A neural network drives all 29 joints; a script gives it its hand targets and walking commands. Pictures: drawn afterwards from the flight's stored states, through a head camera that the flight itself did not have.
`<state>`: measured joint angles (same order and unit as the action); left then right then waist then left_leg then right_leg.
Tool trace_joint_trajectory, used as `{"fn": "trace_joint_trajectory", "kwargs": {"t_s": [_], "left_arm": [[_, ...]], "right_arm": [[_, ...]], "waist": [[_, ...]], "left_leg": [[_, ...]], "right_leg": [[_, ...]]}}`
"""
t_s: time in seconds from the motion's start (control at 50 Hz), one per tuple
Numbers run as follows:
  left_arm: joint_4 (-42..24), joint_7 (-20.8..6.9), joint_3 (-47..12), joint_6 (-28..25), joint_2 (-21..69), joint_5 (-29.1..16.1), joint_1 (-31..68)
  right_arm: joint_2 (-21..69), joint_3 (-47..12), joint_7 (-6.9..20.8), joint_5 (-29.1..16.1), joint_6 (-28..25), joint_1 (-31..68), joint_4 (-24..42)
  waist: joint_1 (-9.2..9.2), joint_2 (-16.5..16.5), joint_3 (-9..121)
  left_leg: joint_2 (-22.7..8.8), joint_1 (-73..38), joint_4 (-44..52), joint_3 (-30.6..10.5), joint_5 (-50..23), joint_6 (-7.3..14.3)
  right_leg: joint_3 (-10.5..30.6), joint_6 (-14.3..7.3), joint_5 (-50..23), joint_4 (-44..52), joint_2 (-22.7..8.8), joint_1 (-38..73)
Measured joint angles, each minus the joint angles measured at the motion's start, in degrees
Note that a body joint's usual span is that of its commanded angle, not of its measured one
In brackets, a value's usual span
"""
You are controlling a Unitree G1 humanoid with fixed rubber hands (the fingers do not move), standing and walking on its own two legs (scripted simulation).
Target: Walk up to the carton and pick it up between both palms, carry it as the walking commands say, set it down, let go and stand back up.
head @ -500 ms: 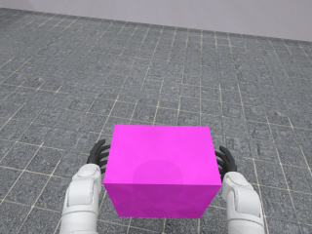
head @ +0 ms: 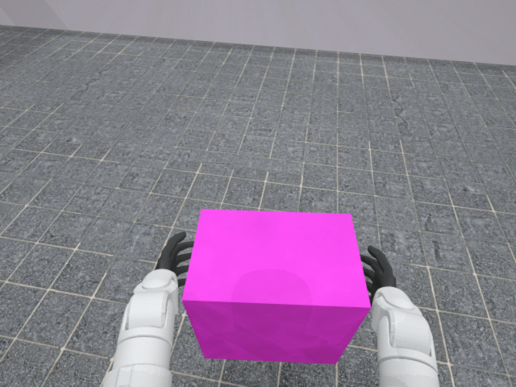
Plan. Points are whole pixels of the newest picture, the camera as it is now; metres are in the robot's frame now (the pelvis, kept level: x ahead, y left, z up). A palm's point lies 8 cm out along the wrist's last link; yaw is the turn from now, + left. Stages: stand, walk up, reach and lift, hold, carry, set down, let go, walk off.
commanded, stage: set down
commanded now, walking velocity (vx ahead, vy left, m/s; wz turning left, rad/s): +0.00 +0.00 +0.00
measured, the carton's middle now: (272, 291) +0.30 -0.03 -0.07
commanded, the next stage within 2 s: none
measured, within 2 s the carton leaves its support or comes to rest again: neither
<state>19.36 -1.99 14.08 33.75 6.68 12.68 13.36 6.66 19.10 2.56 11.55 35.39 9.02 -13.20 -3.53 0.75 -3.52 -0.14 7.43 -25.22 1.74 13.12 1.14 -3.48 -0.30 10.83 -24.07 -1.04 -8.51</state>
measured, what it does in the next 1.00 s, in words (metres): lowers itself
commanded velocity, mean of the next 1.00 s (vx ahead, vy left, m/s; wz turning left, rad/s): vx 0.00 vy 0.00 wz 0.00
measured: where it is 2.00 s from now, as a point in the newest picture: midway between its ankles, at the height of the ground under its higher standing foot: outside the picture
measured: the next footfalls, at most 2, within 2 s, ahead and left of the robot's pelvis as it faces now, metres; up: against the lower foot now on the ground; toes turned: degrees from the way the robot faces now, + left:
none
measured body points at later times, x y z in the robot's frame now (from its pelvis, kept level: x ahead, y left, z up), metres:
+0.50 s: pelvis -0.01 +0.00 -0.03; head +0.08 +0.00 +0.41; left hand +0.33 +0.14 -0.08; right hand +0.29 -0.21 -0.08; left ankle +0.01 +0.11 -0.74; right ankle +0.03 -0.12 -0.74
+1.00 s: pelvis -0.04 -0.01 -0.10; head +0.12 -0.02 +0.32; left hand +0.35 +0.14 -0.17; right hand +0.31 -0.21 -0.17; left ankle +0.01 +0.11 -0.74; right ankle +0.03 -0.12 -0.74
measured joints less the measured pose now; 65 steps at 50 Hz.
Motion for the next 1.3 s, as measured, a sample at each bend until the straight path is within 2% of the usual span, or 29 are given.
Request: {"fn": "trace_joint_trajectory", "kwargs": {"t_s": [0.1, 0.34, 0.54, 0.7, 0.88, 1.04, 1.3], "left_arm": [[2.9, -0.1, 0.7, -3.5, -0.1, 0.3, 0.7], [7.7, 0.4, 1.8, -10.2, -1.7, -0.9, 3.3], [10.1, 1.2, 3.6, -14.3, -0.8, -1.2, 7.2], [11.3, 1.4, 5.0, -15.7, -1.3, -1.4, 11.2], [11.3, 1.5, 5.3, -14.7, -2.6, -2.4, 15.4], [13.1, 1.4, 6.2, -14.1, -4.1, -3.5, 18.0], [15.9, 1.8, 5.8, -15.5, -6.2, -5.4, 21.3]], "right_arm": [[-0.1, 0.6, -0.1, -0.1, -3.5, 0.4, -2.8], [0.0, 1.9, -0.6, -0.1, -10.8, 4.0, -9.0], [-1.3, 3.3, -0.2, -1.0, -14.8, 7.6, -11.3], [-2.0, 4.4, -0.1, -1.2, -16.2, 11.8, -12.8], [-2.2, 5.0, -0.9, -2.2, -15.6, 15.6, -12.7], [-2.6, 4.4, -2.4, -3.2, -14.9, 18.5, -14.6], [-4.4, 2.0, -4.2, -4.7, -15.5, 21.5, -16.3]], "waist": [[0.85, -0.2, -0.6], [0.21, -0.4, 1.6], [0.06, -0.4, 5.2], [0.45, -0.6, 7.0], [0.94, -0.9, 9.9], [2.05, -1.1, 12.9], [1.95, -0.7, 15.9]], "left_leg": [[-0.3, 2.4, -1.6, 0.4, 0.7, -0.1], [0.2, 15.0, -8.8, -0.2, 2.8, -0.1], [0.5, 29.5, -16.5, 0.8, 4.5, 0.2], [0.3, 41.5, -23.4, 1.3, 5.8, 0.1], [0.1, 53.9, -32.7, 1.1, 8.3, -0.2], [1.2, 62.0, -40.1, -0.8, 10.6, -1.0], [2.0, 73.6, -49.1, -1.9, 14.6, -1.5]], "right_leg": [[0.4, -0.1, 0.6, -1.7, 0.2, -2.6], [0.1, -0.1, 3.1, -9.3, -0.5, -15.2], [2.1, 0.5, 5.0, -17.9, -0.8, -30.4], [2.7, 0.1, 6.1, -24.9, -0.7, -42.7], [2.9, -0.3, 8.6, -34.2, -0.6, -55.2], [3.8, -0.5, 10.6, -41.3, 0.7, -63.7], [3.8, -0.5, 13.4, -49.8, 1.0, -75.4]]}}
